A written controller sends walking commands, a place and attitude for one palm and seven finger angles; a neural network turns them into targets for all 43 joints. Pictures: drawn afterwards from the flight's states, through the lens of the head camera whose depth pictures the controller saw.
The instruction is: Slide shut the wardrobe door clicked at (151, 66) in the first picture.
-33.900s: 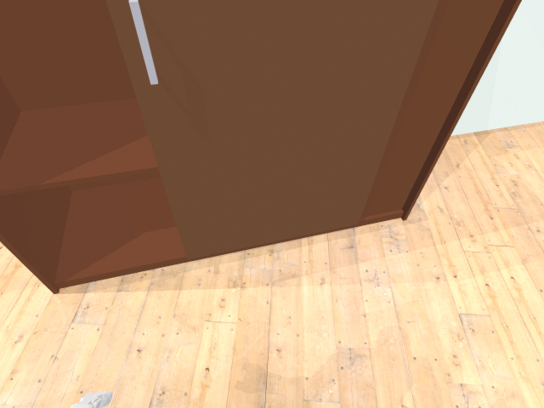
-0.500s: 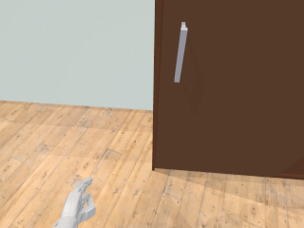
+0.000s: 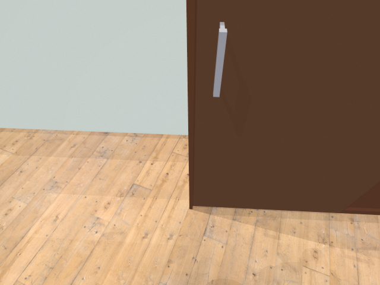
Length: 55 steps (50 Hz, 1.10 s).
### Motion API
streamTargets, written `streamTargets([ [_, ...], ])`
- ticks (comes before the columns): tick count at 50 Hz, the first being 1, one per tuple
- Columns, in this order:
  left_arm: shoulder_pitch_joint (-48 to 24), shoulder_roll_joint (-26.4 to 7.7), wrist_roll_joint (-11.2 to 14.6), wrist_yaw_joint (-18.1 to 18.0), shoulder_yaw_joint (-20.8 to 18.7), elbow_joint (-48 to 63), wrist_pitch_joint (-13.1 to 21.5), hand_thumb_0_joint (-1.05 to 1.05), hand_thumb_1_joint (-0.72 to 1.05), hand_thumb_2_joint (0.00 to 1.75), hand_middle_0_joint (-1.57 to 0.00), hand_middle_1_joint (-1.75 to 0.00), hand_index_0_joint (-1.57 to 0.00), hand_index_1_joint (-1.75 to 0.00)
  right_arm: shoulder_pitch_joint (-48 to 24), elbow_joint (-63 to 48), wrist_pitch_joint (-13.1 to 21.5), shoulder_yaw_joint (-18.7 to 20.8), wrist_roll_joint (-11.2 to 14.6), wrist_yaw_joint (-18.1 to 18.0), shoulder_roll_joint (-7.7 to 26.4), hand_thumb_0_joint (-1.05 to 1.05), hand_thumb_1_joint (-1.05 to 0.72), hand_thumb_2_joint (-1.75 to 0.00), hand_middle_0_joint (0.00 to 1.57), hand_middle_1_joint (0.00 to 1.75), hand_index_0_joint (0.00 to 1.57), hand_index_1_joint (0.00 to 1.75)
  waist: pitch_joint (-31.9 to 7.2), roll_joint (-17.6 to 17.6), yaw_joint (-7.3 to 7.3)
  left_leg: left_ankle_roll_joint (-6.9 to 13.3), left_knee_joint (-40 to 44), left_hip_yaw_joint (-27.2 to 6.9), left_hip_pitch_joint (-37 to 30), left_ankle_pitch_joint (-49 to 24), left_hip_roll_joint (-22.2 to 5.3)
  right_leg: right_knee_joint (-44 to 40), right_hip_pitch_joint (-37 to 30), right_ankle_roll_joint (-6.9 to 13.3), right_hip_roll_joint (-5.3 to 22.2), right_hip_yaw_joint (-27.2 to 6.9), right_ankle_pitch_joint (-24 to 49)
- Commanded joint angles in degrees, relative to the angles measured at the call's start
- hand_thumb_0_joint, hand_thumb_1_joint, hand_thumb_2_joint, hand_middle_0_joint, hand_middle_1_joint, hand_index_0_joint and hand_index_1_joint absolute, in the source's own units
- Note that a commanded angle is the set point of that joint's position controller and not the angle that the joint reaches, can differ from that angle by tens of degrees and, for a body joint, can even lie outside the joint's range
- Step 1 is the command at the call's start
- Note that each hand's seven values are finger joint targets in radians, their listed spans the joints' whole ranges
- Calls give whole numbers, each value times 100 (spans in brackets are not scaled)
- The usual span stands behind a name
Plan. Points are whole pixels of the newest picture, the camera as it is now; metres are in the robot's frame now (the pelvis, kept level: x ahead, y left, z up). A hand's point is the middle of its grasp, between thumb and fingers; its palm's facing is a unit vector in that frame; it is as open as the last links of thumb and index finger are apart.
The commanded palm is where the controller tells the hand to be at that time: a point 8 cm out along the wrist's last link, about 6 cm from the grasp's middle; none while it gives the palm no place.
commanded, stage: let the arm hang, fingers relaxed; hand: right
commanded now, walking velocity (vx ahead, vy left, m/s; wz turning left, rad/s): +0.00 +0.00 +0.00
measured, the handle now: (219, 62) +0.57 -0.03 +0.17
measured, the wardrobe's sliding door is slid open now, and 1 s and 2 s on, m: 0.00 0.00 0.00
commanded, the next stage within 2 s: look to check the result in 0.64 s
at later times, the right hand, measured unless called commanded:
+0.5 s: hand out of the picture +0.00 -0.17 -0.17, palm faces +0.00 +0.98 -0.17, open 7.3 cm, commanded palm none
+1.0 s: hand out of the picture +0.02 -0.17 -0.17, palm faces +0.01 +0.98 -0.19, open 7.3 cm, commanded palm none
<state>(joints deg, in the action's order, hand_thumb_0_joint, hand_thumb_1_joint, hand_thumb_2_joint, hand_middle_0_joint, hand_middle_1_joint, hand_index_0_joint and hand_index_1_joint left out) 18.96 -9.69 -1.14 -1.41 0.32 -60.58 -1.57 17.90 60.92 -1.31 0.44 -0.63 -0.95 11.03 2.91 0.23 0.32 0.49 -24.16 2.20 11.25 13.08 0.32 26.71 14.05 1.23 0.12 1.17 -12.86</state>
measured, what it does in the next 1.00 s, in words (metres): stands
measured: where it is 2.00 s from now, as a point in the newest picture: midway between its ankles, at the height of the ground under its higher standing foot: outside the picture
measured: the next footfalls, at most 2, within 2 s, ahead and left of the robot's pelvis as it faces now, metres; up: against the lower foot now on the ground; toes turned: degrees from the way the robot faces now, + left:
none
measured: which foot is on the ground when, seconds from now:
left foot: down 0.00-1.00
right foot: down 0.00-1.00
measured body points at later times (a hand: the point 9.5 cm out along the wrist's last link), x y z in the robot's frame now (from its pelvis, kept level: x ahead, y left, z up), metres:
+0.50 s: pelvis +0.01 -0.01 +0.00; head +0.02 +0.00 +0.45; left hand -0.02 +0.20 -0.16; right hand +0.00 -0.22 -0.16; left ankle +0.00 +0.12 -0.74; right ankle +0.01 -0.10 -0.74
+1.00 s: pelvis +0.02 +0.00 +0.00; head +0.04 +0.01 +0.45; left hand +0.01 +0.22 -0.16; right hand +0.02 -0.22 -0.15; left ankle +0.00 +0.12 -0.74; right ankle +0.01 -0.10 -0.74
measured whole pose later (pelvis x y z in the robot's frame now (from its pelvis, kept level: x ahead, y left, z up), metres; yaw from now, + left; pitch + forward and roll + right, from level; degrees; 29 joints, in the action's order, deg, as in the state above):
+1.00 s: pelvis +0.02 +0.00 +0.00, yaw +1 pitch +0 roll +0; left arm 15.5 -8.4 -0.9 -2.2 -0.3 -64.5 0.3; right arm 15.0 65.5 0.5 0.4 -0.6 -1.8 7.7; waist 2.4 -1.0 0.4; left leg 0.3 -22.6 0.8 8.2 14.1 -0.2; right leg 22.4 9.3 1.2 -0.4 2.5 -12.8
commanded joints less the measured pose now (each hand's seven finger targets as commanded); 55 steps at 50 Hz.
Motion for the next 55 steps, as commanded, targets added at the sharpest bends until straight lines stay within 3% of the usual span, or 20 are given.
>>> streamTargets([
  [1, 188, -496, 11, -60, -121, 130, 162, 0, 90, 90, -20, -30, -20, -30, 127, -15, 195, 74, 29, -58, 469, 0, -90, -90, 20, 30, 20, 30, -181, -153, 6, 249, 579, -512, 2, -188, -544, -596, -184, 141, 497, -457, 341],
  [7, 396, -324, 11, -68, -116, -126, 133, 0, 90, 90, -20, -30, -20, -30, 272, 273, 187, 41, 28, -99, 308, 0, -90, -90, 20, 30, 20, 30, 143, 110, 17, 227, 621, -516, 198, 86, -513, -708, -143, 143, 470, -414, 101],
  [13, 418, -231, 1, -73, -133, -199, 151, 0, 90, 90, -20, -30, -20, -30, 338, 329, 183, 58, 15, -124, 181, 0, -90, -90, 20, 30, 20, 30, 277, 81, -2, 200, 549, -509, 291, 164, -476, -824, -44, 164, 482, -460, -119],
  [19, 356, -166, 2, -87, -141, -240, 207, 0, 90, 90, -20, -30, -20, -30, 307, 309, 210, 84, 6, -133, 112, 0, -90, -90, 20, 30, 20, 30, 191, -15, -9, 181, 447, -488, 204, -204, -486, -822, -153, 167, 502, -440, 237],
  [21, 344, -173, 1, -87, -144, -248, 199, 0, 90, 90, -20, -30, -20, -30, 274, 322, 203, 80, 3, -136, 114, 0, -90, -90, 20, 30, 20, 30, 322, -42, -2, 173, 461, -491, 267, -136, -474, -857, -102, 156, 518, -448, 188],
  [27, 291, -243, 3, -100, -141, -233, 243, 0, 90, 90, -20, -30, -20, -30, 256, 301, 231, 101, 12, -127, 151, 0, -90, -90, 20, 30, 20, 30, 61, -120, -10, 160, 448, -517, 65, -452, -507, -790, -324, 160, 523, -420, 635],
  [31, 230, -271, 7, -101, -145, -231, 232, 0, 90, 90, -20, -30, -20, -30, 199, 312, 221, 103, 15, -127, 171, 0, -90, -90, 20, 30, 20, 30, 168, -95, -5, 155, 489, -494, 103, -387, -516, -803, -341, 144, 532, -418, 640],
  [38, 149, -341, 7, -106, -141, -244, 238, 0, 90, 90, -20, -30, -20, -30, 158, 324, 245, 103, 22, -123, 216, 0, -90, -90, 20, 30, 20, 30, 23, -27, -4, 160, 515, -519, -26, -649, -544, -751, -508, 129, 528, -387, 900],
  [41, 115, -332, 8, -101, -141, -257, 220, 0, 90, 90, -20, -30, -20, -30, 116, 332, 230, 102, 17, -125, 224, 0, -90, -90, 20, 30, 20, 30, 172, 0, 2, 158, 554, -504, 47, -475, -537, -809, -446, 119, 543, -395, 754],
  [48, 50, -404, 11, -108, -141, -268, 240, 0, 90, 90, -20, -30, -20, -30, 66, 320, 257, 117, 23, -119, 293, 0, -90, -90, 20, 30, 20, 30, -42, -20, 3, 168, 529, -532, -131, -860, -566, -738, -601, 115, 546, -373, 1083],
  [55, -48, -451, 16, -110, -151, -277, 223, 0, 90, 90, -20, -30, -20, -30, 37, 318, 259, 115, 23, -126, 337, 0, -90, -90, 20, 30, 20, 30, 33, 53, -4, 176, 572, -515, -116, -903, -572, -727, -633, 94, 543, -376, 1092],
])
